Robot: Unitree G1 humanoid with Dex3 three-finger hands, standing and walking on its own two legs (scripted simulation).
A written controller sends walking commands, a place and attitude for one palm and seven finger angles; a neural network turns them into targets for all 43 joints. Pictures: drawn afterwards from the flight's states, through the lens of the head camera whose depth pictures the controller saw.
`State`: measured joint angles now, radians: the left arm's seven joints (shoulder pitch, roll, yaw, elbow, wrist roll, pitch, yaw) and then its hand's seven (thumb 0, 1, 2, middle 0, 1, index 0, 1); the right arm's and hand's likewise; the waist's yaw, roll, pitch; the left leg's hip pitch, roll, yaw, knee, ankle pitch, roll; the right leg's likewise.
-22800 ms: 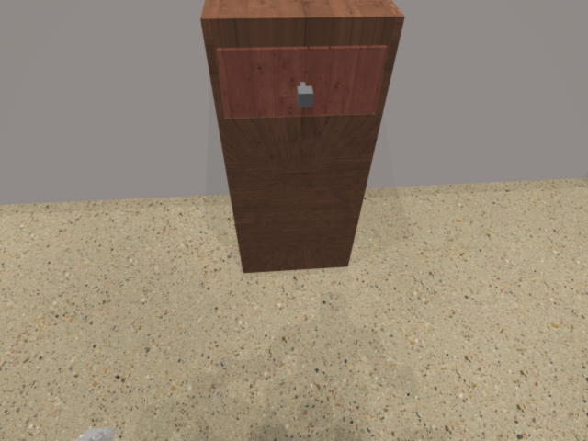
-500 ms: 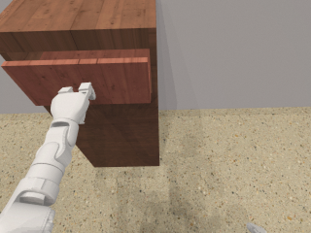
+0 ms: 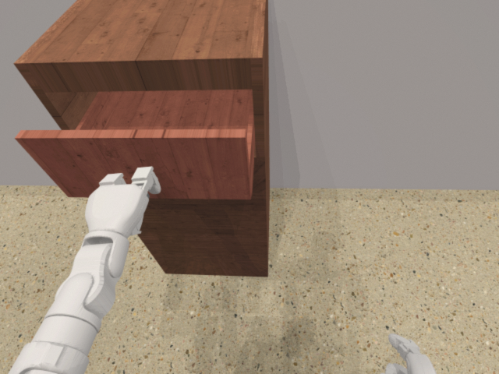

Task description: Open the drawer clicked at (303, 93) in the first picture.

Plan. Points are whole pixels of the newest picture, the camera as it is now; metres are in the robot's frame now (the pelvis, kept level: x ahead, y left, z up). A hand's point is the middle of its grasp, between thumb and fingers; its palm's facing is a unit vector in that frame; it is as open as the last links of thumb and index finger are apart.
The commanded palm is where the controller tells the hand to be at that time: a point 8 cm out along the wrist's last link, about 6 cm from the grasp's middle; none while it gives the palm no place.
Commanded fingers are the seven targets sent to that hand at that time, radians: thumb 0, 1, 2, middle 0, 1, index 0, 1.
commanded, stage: pull the drawer open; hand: left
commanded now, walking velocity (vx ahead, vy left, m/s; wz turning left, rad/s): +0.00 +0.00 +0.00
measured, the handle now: (137, 189) +0.40 +0.23 +0.06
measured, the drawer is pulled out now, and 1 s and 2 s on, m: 0.12 0.24 0.30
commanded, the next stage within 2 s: open the thumb to release the handle in 1.68 s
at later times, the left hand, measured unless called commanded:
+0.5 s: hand (122, 256) +0.29 +0.22 +0.04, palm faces +0.02 -0.07 -1.00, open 6.9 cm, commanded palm +0.25 +0.23 +0.10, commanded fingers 0.00 0.90 0.90 -0.40 -1.35 -0.40 -1.35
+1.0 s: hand (111, 290) +0.23 +0.22 +0.04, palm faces +0.02 -0.09 -1.00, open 6.9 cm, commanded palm +0.20 +0.23 +0.10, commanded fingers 0.00 0.90 0.90 -0.40 -1.35 -0.40 -1.35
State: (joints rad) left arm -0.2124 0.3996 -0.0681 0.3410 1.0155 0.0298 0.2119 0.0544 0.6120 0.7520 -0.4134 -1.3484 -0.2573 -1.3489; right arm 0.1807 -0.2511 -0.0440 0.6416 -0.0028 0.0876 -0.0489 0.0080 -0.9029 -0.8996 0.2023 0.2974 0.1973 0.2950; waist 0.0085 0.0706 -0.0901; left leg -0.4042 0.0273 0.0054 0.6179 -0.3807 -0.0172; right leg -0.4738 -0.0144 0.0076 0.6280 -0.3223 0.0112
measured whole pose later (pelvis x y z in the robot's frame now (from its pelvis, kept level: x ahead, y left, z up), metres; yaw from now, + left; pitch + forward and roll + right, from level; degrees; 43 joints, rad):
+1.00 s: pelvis -0.01 +0.00 +0.00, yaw +0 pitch +6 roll +0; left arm 0.27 0.39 -0.06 -0.09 1.02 0.02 0.25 0.07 0.62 0.75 -0.41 -1.35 -0.27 -1.35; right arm 0.10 -0.23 -0.02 0.62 -0.03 0.05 -0.04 0.01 -0.90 -0.90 0.20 0.30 0.20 0.30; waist 0.06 0.07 -0.06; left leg -0.34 0.03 0.01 0.62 -0.38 -0.02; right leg -0.42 -0.01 0.02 0.65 -0.33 0.01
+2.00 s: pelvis -0.01 +0.00 -0.01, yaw +0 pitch +6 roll +0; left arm 0.53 0.42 -0.03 -0.29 1.00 0.01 0.36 0.01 0.46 0.71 -0.40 -1.32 -0.37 -1.31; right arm 0.12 -0.25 -0.02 0.60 -0.04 0.09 -0.03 0.01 -0.90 -0.90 0.20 0.30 0.20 0.29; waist 0.07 0.07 -0.08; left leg -0.42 0.03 0.01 0.74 -0.44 -0.02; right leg -0.49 -0.01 0.01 0.75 -0.37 0.01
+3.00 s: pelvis -0.03 -0.01 +0.00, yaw +1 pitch +2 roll +1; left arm 0.31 0.43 -0.06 -0.26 0.96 0.06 0.19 0.00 -0.49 0.30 -0.32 -1.20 -0.38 -1.23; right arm 0.09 -0.24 0.01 0.64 -0.02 0.07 -0.05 0.01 -0.90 -0.90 0.20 0.30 0.20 0.29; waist 0.10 0.09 -0.03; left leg -0.27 0.02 -0.01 0.57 -0.34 -0.02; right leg -0.34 -0.02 -0.01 0.60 -0.29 0.01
